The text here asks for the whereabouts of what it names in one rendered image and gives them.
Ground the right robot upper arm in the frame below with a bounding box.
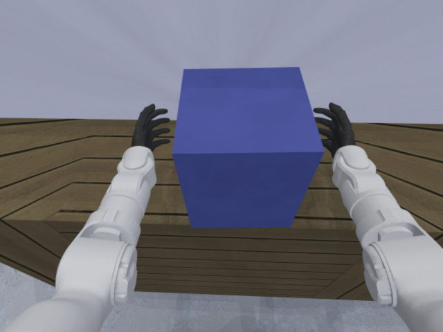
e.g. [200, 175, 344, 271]
[363, 235, 443, 332]

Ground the robot left hand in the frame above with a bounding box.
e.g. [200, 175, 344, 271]
[131, 104, 170, 152]

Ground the pedestal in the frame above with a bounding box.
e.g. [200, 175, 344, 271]
[0, 118, 443, 301]

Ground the left robot forearm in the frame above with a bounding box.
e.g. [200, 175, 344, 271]
[55, 146, 156, 292]

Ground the carton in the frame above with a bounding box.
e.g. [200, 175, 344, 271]
[172, 67, 325, 228]

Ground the robot right hand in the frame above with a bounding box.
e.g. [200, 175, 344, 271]
[313, 102, 356, 159]

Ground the right robot forearm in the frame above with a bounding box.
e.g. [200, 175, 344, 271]
[332, 145, 443, 253]

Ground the left robot upper arm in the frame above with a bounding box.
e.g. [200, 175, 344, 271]
[2, 237, 137, 332]

